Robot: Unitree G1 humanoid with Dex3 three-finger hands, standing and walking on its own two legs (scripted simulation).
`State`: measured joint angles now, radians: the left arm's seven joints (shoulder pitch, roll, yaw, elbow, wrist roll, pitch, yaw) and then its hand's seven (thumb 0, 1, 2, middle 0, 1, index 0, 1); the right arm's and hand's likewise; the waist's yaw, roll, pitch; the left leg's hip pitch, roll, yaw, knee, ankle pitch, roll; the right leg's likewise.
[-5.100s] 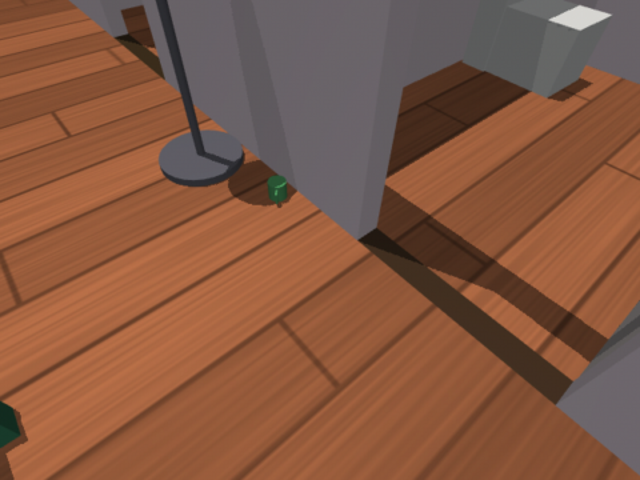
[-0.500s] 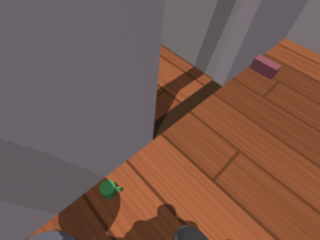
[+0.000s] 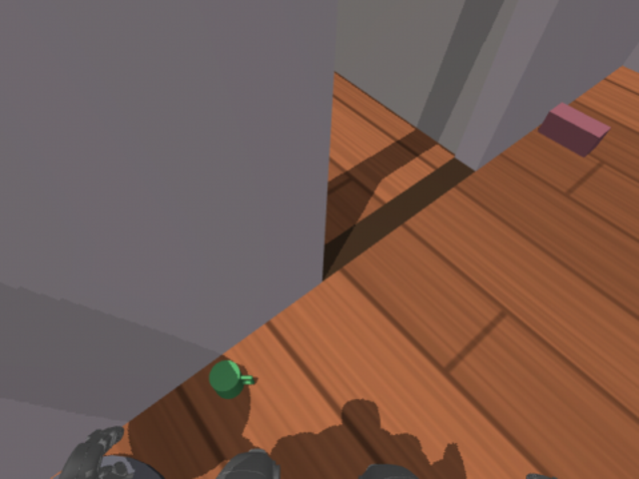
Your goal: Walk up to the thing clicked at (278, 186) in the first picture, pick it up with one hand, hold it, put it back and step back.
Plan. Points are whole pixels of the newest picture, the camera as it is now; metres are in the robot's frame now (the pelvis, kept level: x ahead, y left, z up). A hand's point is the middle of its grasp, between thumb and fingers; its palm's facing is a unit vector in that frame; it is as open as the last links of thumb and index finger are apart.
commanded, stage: walk up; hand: left
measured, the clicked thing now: (233, 379) +0.42 +0.25 -0.71
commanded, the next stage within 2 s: none
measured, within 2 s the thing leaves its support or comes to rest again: neither
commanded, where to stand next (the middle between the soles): +0.05 +0.00 m, yaw +4 degrees
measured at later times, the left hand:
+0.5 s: hand out of the picture +0.07 +0.27 -0.13, palm faces +0.05 -0.94 -0.35, open 7.4 cm
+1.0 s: hand out of the picture +0.07 +0.27 -0.13, palm faces +0.07 -0.93 -0.35, open 7.4 cm
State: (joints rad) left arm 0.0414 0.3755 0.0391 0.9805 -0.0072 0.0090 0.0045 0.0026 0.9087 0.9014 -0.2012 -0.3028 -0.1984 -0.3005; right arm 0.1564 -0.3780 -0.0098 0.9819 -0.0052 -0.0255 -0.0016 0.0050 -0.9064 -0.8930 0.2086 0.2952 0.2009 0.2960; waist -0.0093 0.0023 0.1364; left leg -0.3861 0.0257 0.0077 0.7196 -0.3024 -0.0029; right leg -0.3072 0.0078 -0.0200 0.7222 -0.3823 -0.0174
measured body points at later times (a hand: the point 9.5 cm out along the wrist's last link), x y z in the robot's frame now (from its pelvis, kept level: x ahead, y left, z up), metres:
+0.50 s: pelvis -0.02 +0.00 +0.02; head +0.01 +0.01 +0.47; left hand +0.06 +0.32 -0.11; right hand +0.10 -0.29 -0.11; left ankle +0.05 +0.12 -0.72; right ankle +0.00 -0.11 -0.71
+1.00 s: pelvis -0.01 +0.00 +0.02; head +0.03 +0.00 +0.47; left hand +0.07 +0.31 -0.11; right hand +0.13 -0.29 -0.10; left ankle +0.05 +0.13 -0.71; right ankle +0.00 -0.11 -0.72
